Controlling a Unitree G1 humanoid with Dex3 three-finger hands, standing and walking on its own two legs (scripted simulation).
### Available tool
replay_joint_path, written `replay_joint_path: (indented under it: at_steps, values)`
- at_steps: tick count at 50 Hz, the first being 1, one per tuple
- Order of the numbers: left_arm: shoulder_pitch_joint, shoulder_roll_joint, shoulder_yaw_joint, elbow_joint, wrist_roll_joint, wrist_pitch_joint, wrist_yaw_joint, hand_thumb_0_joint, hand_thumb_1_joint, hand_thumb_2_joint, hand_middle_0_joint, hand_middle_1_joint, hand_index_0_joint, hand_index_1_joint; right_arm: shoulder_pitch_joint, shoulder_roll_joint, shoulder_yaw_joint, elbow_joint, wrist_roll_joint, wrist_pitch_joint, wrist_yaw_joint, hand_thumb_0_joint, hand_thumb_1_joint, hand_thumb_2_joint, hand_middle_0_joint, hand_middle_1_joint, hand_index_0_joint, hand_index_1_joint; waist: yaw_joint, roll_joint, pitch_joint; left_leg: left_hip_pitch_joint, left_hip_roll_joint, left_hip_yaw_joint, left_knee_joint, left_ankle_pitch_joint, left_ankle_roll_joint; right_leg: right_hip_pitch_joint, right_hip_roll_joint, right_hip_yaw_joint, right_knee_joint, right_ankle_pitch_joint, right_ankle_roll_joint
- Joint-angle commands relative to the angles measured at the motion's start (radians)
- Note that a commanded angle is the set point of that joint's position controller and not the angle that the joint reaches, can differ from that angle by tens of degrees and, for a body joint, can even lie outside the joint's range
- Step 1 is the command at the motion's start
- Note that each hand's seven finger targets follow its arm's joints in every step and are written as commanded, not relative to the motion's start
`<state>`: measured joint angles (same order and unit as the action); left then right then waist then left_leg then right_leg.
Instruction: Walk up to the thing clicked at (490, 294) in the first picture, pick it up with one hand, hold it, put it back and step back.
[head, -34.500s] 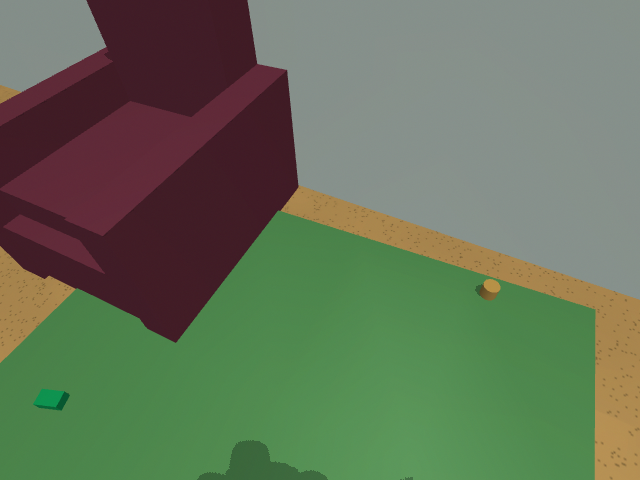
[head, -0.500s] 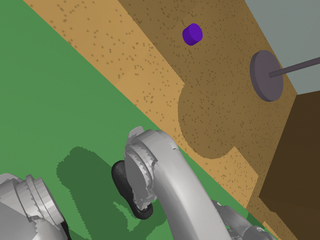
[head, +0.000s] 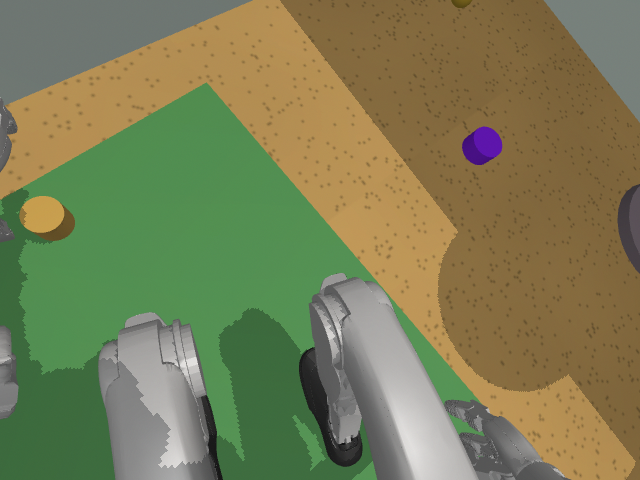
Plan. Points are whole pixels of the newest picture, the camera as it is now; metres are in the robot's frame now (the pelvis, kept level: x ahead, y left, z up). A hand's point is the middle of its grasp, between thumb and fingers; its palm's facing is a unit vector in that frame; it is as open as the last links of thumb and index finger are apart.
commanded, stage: withdraw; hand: left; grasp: from above
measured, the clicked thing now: (48, 219) +0.50 +0.33 -0.33
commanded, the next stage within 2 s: home in 0.30 s
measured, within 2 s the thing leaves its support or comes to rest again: neither
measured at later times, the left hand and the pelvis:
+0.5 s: hand (2, 191) +0.50 +0.34 -0.19, palm faces -0.38 -0.06 -0.92, open 13.6 cm; pelvis +0.00 +0.00 -0.03, yaw -1 degrees
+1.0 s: hand out of the picture +0.33 +0.30 +0.01, palm faces -0.22 -0.68 -0.70, open 7.7 cm; pelvis +0.01 +0.00 +0.13, yaw +6 degrees
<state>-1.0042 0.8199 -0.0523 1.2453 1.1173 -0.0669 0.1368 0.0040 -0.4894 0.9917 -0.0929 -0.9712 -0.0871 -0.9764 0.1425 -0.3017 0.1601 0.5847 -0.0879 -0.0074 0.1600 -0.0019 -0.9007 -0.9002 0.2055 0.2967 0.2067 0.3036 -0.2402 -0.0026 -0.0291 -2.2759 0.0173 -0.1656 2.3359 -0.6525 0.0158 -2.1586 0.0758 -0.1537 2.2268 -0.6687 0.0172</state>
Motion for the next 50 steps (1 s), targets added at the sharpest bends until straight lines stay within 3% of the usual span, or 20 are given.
replay_joint_path:
  at_steps: [1, 4, 7, 10, 12, 16, 20, 21, 22, 24, 25, 29, 31, 33, 37, 40, 44, 45, 48, 50]
  values:
    - [-0.287, 0.221, 0.054, -0.095, 0.011, -0.035, 0.02, 0.0, -0.479, 0.983, -0.095, -0.965, -0.091, -0.968, 0.223, -0.251, -0.083, -0.005, -0.002, 0.028, -0.055, 0.0, -0.887, -0.897, 0.2, 0.3, 0.2, 0.3, -0.049, 0.215, -0.553, 0.399, -0.002, 0.07, -0.22, 0.122, 0.017, 0.329, 0.027, -0.009, -0.261, 0.16, -0.065]
    - [-0.289, 0.22, 0.057, -0.005, 0.027, -0.062, 0.048, 0.0, -0.488, 0.99, -0.082, -0.978, -0.081, -0.978, 0.2, -0.241, -0.063, -0.009, -0.013, 0.031, -0.07, 0.0, -0.885, -0.896, 0.2, 0.3, 0.2, 0.3, -0.062, 0.206, -0.513, 0.363, -0.003, 0.07, -0.211, 0.091, 0.017, 0.303, 0.029, 0.004, -0.256, 0.109, -0.07]
    - [-0.361, 0.3, 0.086, 0.0, 0.068, -0.102, 0.086, 0.0, -0.488, 0.983, -0.088, -0.977, -0.088, -0.975, 0.195, -0.243, -0.045, -0.001, -0.024, 0.028, -0.08, 0.0, -0.887, -0.895, 0.2, 0.3, 0.2, 0.3, -0.057, 0.26, -0.563, 0.385, -0.002, 0.066, -0.199, 0.084, 0.014, 0.287, 0.032, 0.006, -0.225, 0.097, -0.069]
    - [-0.389, 0.314, 0.091, 0.061, 0.091, -0.133, 0.135, 0.0, -0.487, 0.978, -0.081, -0.985, -0.087, -0.978, 0.189, -0.258, -0.027, 0.003, -0.04, 0.02, -0.083, 0.0, -0.886, -0.893, 0.2, 0.3, 0.2, 0.3, -0.089, 0.279, -0.535, 0.392, 0.0, 0.059, -0.18, 0.071, 0.012, 0.234, 0.03, -0.014, -0.199, 0.096, -0.066]
    - [-0.419, 0.354, 0.112, 0.07, 0.109, -0.153, 0.166, 0.0, -0.492, 0.978, -0.076, -0.99, -0.083, -0.981, 0.198, -0.277, -0.021, 0.011, -0.051, 0.014, -0.085, 0.0, -0.887, -0.892, 0.2, 0.3, 0.2, 0.3, -0.089, 0.327, -0.551, 0.43, -0.001, 0.052, -0.183, 0.067, 0.007, 0.217, 0.026, -0.033, -0.183, 0.102, -0.066]
    - [-0.454, 0.435, 0.161, 0.014, 0.139, -0.156, 0.214, 0.0, -0.489, 0.969, -0.089, -0.975, -0.094, -0.969, 0.216, -0.285, -0.024, -0.001, -0.066, 0.003, -0.083, 0.0, -0.89, -0.894, 0.2, 0.3, 0.2, 0.3, -0.068, 0.441, -0.686, 0.523, 0.008, 0.059, -0.164, 0.142, -0.001, 0.261, 0.022, -0.044, -0.144, 0.184, -0.062]
    - [-0.396, 0.408, 0.173, -0.059, 0.119, -0.125, 0.214, 0.0, -0.475, 0.95, -0.108, -0.948, -0.111, -0.943, 0.237, -0.29, -0.046, 0.008, -0.063, -0.003, -0.072, 0.0, -0.896, -0.895, 0.2, 0.3, 0.2, 0.3, -0.046, 0.501, -0.752, 0.577, 0.008, 0.063, -0.163, 0.216, -0.004, 0.252, 0.017, -0.057, -0.132, 0.243, -0.063]
    - [-0.369, 0.401, 0.176, -0.073, 0.116, -0.113, 0.208, 0.0, -0.395, 0.902, -0.188, -0.868, -0.191, -0.863, 0.24, -0.299, -0.059, 0.005, -0.059, -0.004, -0.071, 0.0, -0.883, -0.895, 0.2, 0.3, 0.199, 0.3, -0.038, 0.501, -0.742, 0.583, 0.004, 0.061, -0.165, 0.226, -0.007, 0.227, 0.013, -0.06, -0.135, 0.244, -0.07]
    - [-0.359, 0.402, 0.188, -0.126, 0.105, -0.105, 0.201, 0.0, -0.315, 0.967, -0.258, -0.788, -0.231, -0.783, 0.245, -0.298, -0.069, 0.005, -0.056, -0.002, -0.069, 0.0, -0.882, -0.895, 0.2, 0.3, 0.199, 0.3, -0.02, 0.527, -0.778, 0.611, 0.003, 0.062, -0.181, 0.24, -0.009, 0.236, 0.009, -0.058, -0.135, 0.251, -0.069]
    - [-0.315, 0.395, 0.198, -0.193, 0.077, -0.082, 0.174, 0.0, -0.155, 0.907, -0.24, -0.628, -0.217, -0.64, 0.258, -0.292, -0.092, 0.003, -0.045, 0.006, -0.062, 0.0, -0.885, -0.896, 0.2, 0.3, 0.199, 0.3, 0.006, 0.539, -0.845, 0.677, 0.007, 0.051, -0.21, 0.275, -0.012, 0.249, 0.01, -0.056, -0.141, 0.267, -0.071]
    - [-0.282, 0.389, 0.216, -0.208, 0.057, -0.069, 0.161, 0.0, -0.075, 0.873, -0.229, -0.571, -0.209, -0.59, 0.269, -0.297, -0.105, 0.006, -0.039, 0.01, -0.058, 0.0, -0.886, -0.896, 0.2, 0.3, 0.199, 0.3, 0.009, 0.536, -0.842, 0.683, 0.001, 0.05, -0.218, 0.289, -0.011, 0.257, 0.007, -0.051, -0.153, 0.276, -0.07]
    - [-0.162, 0.281, 0.205, -0.327, -0.059, -0.026, 0.085, 0.0, 0.245, 0.835, -0.208, -0.446, -0.197, -0.457, 0.286, -0.261, -0.148, 0.008, -0.008, 0.031, -0.051, 0.0, -0.892, -0.898, 0.2, 0.3, 0.2, 0.3, 0.046, 0.44, -0.849, 0.655, -0.006, 0.078, -0.267, 0.271, 0.004, 0.329, 0.008, -0.022, -0.232, 0.26, -0.069]
    - [-0.076, 0.255, 0.214, -0.451, -0.127, -0.004, 0.041, 0.0, 0.405, 0.83, -0.2, -0.381, -0.192, -0.388, 0.28, -0.244, -0.173, -0.009, 0.014, 0.042, -0.05, 0.0, -0.894, -0.899, 0.2, 0.3, 0.2, 0.3, 0.089, 0.422, -0.92, 0.687, -0.008, 0.088, -0.317, 0.255, 0.008, 0.393, 0.009, -0.004, -0.269, 0.247, -0.07]
    - [0.006, 0.194, 0.209, -0.524, -0.214, 0.028, 0.003, 0.0, 0.565, 0.777, -0.181, -0.292, -0.179, -0.294, 0.251, -0.225, -0.19, -0.008, 0.036, 0.049, -0.06, 0.0, -0.898, -0.9, 0.2, 0.3, 0.2, 0.3, 0.1, 0.362, -0.878, 0.683, -0.006, 0.091, -0.364, 0.22, 0.015, 0.402, 0.008, 0.014, -0.316, 0.228, -0.068]
    - [0.19, 0.076, 0.186, -0.621, -0.374, 0.079, -0.06, 0.0, 0.879, 0.89, -0.198, -0.296, -0.198, -0.296, 0.207, -0.185, -0.201, -0.007, 0.067, 0.05, -0.079, 0.0, -0.898, -0.9, 0.2, 0.3, 0.2, 0.3, 0.113, 0.207, -0.78, 0.632, -0.004, 0.099, -0.43, 0.171, 0.034, 0.474, 0.009, 0.045, -0.41, 0.214, -0.056]
    - [0.235, -0.004, 0.157, -0.773, -0.47, 0.095, -0.09, 0.0, 0.9, 0.9, -0.2, -0.299, -0.2, -0.299, 0.163, -0.171, -0.216, -0.023, 0.082, 0.04, -0.093, 0.0, -0.899, -0.9, 0.2, 0.3, 0.2, 0.3, 0.115, 0.217, -0.768, 0.718, 0.001, 0.084, -0.511, 0.137, 0.03, 0.505, -0.002, 0.055, -0.464, 0.188, -0.057]
    - [0.339, -0.061, 0.158, -0.88, -0.585, 0.112, -0.092, 0.0, 0.9, 0.899, -0.2, -0.298, -0.2, -0.298, 0.116, -0.157, -0.22, -0.052, 0.101, 0.016, -0.115, 0.0, -0.899, -0.9, 0.2, 0.3, 0.2, 0.3, 0.127, 0.213, -0.719, 0.812, 0.007, 0.051, -0.647, 0.059, 0.023, 0.563, -0.011, 0.059, -0.533, 0.146, -0.051]
    - [0.386, -0.063, 0.175, -0.871, -0.605, 0.123, -0.089, 0.0, 0.9, 0.899, -0.2, -0.298, -0.2, -0.298, 0.105, -0.156, -0.224, -0.057, 0.105, 0.009, -0.122, 0.0, -0.899, -0.9, 0.2, 0.3, 0.2, 0.3, 0.143, 0.197, -0.719, 0.853, 0.012, 0.048, -0.67, 0.065, 0.021, 0.581, -0.011, 0.06, -0.551, 0.152, -0.049]
    - [0.482, -0.134, 0.154, -0.93, -0.674, 0.152, -0.083, 0.0, 0.9, 0.9, -0.2, -0.298, -0.2, -0.299, 0.066, -0.144, -0.22, -0.077, 0.115, -0.013, -0.142, 0.0, -0.899, -0.9, 0.2, 0.3, 0.2, 0.3, 0.145, 0.207, -0.679, 0.929, 0.011, 0.036, -0.755, 0.047, 0.013, 0.624, -0.017, 0.064, -0.604, 0.144, -0.047]
    - [0.532, -0.143, 0.174, -0.991, -0.724, 0.172, -0.073, 0.0, 0.9, 0.901, -0.2, -0.298, -0.2, -0.299, 0.044, -0.14, -0.217, -0.092, 0.123, -0.03, -0.158, 0.0, -0.899, -0.9, 0.2, 0.3, 0.2, 0.3, 0.156, 0.209, -0.681, 0.989, 0.009, 0.017, -0.82, 0.003, 0.012, 0.672, -0.018, 0.068, -0.647, 0.122, -0.046]
